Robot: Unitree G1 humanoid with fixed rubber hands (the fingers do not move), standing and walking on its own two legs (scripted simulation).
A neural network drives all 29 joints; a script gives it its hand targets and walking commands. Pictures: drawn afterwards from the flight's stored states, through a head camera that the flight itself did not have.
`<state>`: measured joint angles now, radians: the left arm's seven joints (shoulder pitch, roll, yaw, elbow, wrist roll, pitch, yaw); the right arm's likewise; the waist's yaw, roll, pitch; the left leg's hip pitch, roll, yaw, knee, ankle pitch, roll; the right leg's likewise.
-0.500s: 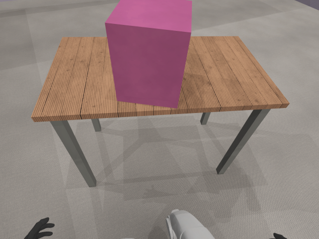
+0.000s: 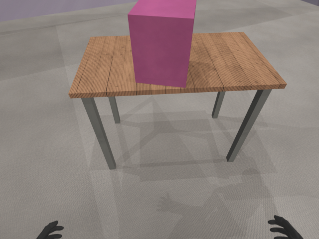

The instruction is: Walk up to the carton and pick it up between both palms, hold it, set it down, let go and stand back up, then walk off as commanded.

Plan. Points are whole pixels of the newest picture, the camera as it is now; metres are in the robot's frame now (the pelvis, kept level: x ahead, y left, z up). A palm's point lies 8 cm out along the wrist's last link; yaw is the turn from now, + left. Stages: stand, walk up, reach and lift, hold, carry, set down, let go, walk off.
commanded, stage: walk off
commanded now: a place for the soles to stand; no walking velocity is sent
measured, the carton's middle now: (164, 42) +0.82 +0.00 +0.09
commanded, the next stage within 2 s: none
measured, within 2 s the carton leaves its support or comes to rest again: neither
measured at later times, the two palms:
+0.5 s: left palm out of the picture +0.03 +0.26 -0.11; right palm out of the picture +0.09 -0.38 -0.06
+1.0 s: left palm out of the picture +0.14 +0.28 -0.07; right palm out of the picture +0.05 -0.36 -0.09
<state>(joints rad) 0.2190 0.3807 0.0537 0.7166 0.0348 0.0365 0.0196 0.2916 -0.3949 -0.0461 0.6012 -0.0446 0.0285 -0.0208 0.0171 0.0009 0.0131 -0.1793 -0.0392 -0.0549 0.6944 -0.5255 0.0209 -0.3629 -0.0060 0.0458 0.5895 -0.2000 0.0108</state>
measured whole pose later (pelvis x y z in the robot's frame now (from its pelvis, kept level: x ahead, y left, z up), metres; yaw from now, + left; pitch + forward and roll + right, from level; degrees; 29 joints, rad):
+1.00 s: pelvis +0.01 -0.06 +0.00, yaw +0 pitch -3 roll +0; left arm 0.18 0.46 0.10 0.77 0.03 0.04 0.01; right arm 0.38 -0.37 -0.05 0.69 -0.06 0.03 -0.03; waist -0.03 -0.01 0.11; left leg -0.22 -0.03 -0.06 0.62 -0.34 0.00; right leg -0.36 0.07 0.08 0.86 -0.45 0.00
